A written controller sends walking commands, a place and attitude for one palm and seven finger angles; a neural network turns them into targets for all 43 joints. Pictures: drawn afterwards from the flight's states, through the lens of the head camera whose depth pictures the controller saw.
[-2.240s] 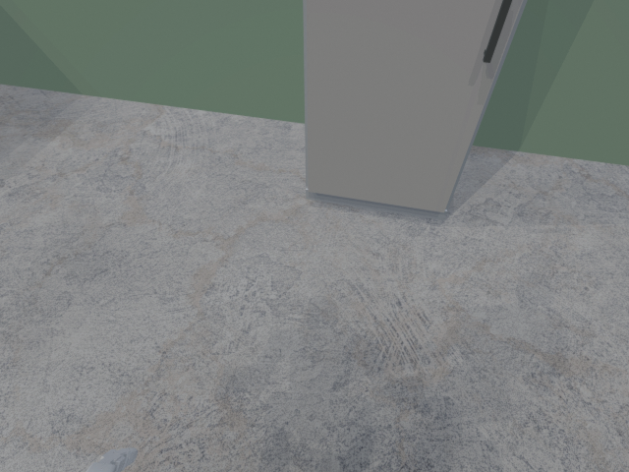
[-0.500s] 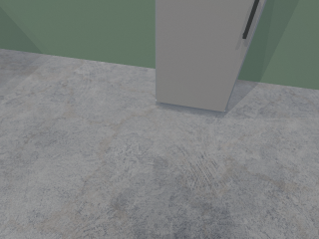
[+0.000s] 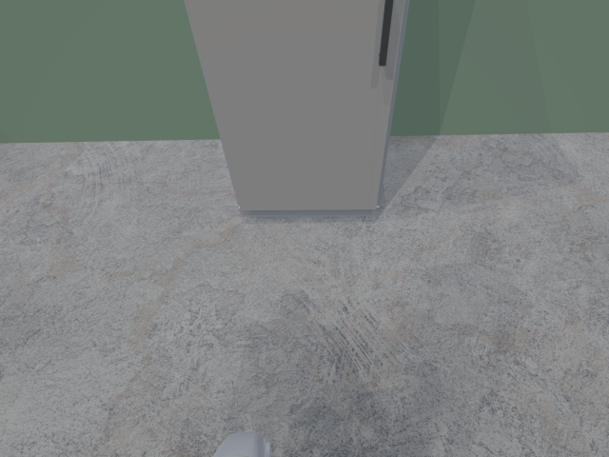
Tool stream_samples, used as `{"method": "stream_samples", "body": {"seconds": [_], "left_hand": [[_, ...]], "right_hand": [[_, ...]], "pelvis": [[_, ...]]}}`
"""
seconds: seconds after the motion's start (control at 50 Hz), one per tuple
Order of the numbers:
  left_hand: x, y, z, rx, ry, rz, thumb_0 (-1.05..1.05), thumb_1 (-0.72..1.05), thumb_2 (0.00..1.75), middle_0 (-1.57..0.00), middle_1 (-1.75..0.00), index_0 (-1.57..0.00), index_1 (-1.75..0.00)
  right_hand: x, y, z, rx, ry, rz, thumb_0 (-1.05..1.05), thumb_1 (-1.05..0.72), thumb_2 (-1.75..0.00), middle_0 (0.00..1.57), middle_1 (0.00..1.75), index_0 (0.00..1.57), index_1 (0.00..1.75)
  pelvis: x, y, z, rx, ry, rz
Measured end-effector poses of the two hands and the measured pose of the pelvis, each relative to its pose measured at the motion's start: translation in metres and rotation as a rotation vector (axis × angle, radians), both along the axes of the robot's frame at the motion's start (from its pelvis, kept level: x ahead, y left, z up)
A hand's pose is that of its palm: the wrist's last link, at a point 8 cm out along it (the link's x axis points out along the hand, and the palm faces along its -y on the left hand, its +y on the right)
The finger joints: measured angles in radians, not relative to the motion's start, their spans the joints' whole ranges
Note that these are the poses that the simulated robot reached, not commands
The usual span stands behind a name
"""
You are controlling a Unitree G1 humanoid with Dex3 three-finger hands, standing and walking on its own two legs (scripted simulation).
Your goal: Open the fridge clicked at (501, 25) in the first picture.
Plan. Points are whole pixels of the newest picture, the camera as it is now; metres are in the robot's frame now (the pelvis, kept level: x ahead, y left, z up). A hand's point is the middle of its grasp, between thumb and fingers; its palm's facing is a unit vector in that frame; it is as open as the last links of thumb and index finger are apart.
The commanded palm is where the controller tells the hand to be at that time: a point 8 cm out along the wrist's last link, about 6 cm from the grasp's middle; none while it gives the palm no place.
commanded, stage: walk to a spot facing it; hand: right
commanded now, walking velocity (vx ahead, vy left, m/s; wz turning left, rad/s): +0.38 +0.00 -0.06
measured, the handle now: (386, 19) +1.16 -0.14 +0.09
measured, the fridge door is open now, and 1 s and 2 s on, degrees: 0 0 0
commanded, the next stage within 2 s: turn to face it in 0.56 s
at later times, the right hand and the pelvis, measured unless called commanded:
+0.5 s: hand (411, 372) +0.30 -0.15 -0.18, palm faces +0.13 +0.97 -0.20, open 7.3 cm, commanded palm none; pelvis +0.25 +0.04 -0.02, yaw -5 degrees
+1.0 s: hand (437, 346) +0.36 -0.20 -0.19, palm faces +0.21 +0.97 -0.13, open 7.4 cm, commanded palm none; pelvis +0.41 -0.05 -0.01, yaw -6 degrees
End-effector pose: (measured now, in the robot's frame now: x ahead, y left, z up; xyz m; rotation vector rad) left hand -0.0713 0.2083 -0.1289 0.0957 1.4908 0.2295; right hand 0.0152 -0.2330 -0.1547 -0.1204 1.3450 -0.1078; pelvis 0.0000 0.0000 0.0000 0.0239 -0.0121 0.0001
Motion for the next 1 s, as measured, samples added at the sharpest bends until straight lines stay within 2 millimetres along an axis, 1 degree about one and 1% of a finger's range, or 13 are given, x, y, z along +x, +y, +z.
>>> {"method": "stream_samples", "body": {"seconds": [0.08,0.18,0.3,0.36,0.42,0.5,0.58,0.68,0.78,0.82,0.86,0.94,1.0], "left_hand": [[0.015,-0.013,-0.001,-0.024,0.040,0.022,0.01,0.90,0.90,-0.20,-0.30,-0.20,-0.30],[0.043,-0.018,-0.007,-0.038,0.075,0.052,0.01,0.90,0.90,-0.20,-0.30,-0.20,-0.30],[0.086,-0.006,-0.022,-0.054,0.156,0.069,0.01,0.90,0.90,-0.20,-0.30,-0.20,-0.30],[0.122,0.011,-0.034,-0.063,0.195,0.047,0.01,0.90,0.90,-0.20,-0.30,-0.20,-0.30],[0.182,0.032,-0.035,-0.045,0.138,0.001,0.01,0.90,0.90,-0.20,-0.30,-0.20,-0.30],[0.287,0.053,-0.029,-0.007,-0.020,-0.078,0.01,0.91,0.90,-0.20,-0.30,-0.20,-0.30],[0.387,0.056,-0.020,0.011,-0.161,-0.150,0.01,0.91,0.90,-0.20,-0.30,-0.20,-0.29],[0.493,0.032,-0.012,-0.004,-0.260,-0.262,0.01,0.91,0.90,-0.19,-0.30,-0.19,-0.29],[0.582,-0.016,-0.015,-0.009,-0.317,-0.386,0.01,0.91,0.90,-0.19,-0.30,-0.20,-0.29],[0.608,-0.036,-0.018,-0.005,-0.353,-0.405,0.01,0.91,0.90,-0.19,-0.30,-0.20,-0.29],[0.621,-0.052,-0.014,-0.011,-0.379,-0.401,0.01,0.91,0.90,-0.19,-0.30,-0.20,-0.30],[0.622,-0.070,-0.004,-0.020,-0.392,-0.354,0.01,0.91,0.90,-0.20,-0.30,-0.20,-0.30],[0.623,-0.071,0.003,-0.009,-0.421,-0.288,-0.02,0.93,0.90,-0.20,-0.30,-0.20,-0.30]], "right_hand": [[0.058,0.004,0.002,0.007,-0.067,-0.005,0.01,-0.91,-0.90,0.20,0.30,0.20,0.30],[0.137,0.017,0.001,0.019,-0.130,0.021,0.01,-0.91,-0.90,0.20,0.30,0.20,0.30],[0.246,0.040,-0.003,0.014,-0.224,0.067,0.01,-0.90,-0.90,0.20,0.30,0.20,0.30],[0.284,0.047,-0.006,-0.005,-0.288,0.045,0.01,-0.90,-0.90,0.20,0.30,0.20,0.30],[0.290,0.046,-0.003,-0.019,-0.277,-0.016,0.01,-0.90,-0.90,0.20,0.30,0.20,0.30],[0.272,0.036,0.002,-0.060,-0.168,-0.094,0.00,-0.92,-0.90,0.20,0.30,0.20,0.30],[0.251,0.028,0.005,-0.074,-0.034,-0.134,0.00,-0.93,-0.90,0.20,0.30,0.20,0.30],[0.235,0.028,0.003,-0.039,0.092,-0.213,0.00,-0.92,-0.90,0.20,0.30,0.20,0.30],[0.234,0.025,-0.010,0.014,0.183,-0.298,0.01,-0.91,-0.90,0.20,0.30,0.20,0.30],[0.238,0.020,-0.017,0.036,0.224,-0.313,0.01,-0.91,-0.90,0.20,0.30,0.20,0.30],[0.250,0.013,-0.019,0.044,0.239,-0.308,0.01,-0.91,-0.90,0.20,0.30,0.20,0.30],[0.292,-0.006,-0.016,0.042,0.197,-0.262,0.01,-0.91,-0.90,0.20,0.30,0.20,0.30],[0.330,-0.021,-0.012,0.030,0.126,-0.228,0.01,-0.91,-0.90,0.20,0.30,0.20,0.30]], "pelvis": [[0.032,-0.001,0.000,-0.003,-0.002,-0.014],[0.078,0.004,-0.006,-0.010,-0.003,-0.019],[0.145,0.017,-0.023,-0.013,0.003,-0.029],[0.182,0.028,-0.033,-0.013,-0.006,-0.044],[0.211,0.034,-0.028,-0.006,-0.025,-0.069],[0.246,0.036,-0.016,-0.003,-0.021,-0.089],[0.281,0.031,-0.009,0.003,-0.010,-0.117],[0.323,0.015,-0.009,0.011,0.001,-0.163],[0.367,-0.014,-0.020,0.021,0.001,-0.186],[0.382,-0.027,-0.026,0.016,-0.002,-0.181],[0.391,-0.036,-0.024,0.007,-0.014,-0.159],[0.405,-0.047,-0.014,0.006,-0.033,-0.125],[0.411,-0.053,-0.008,0.002,-0.034,-0.109]]}}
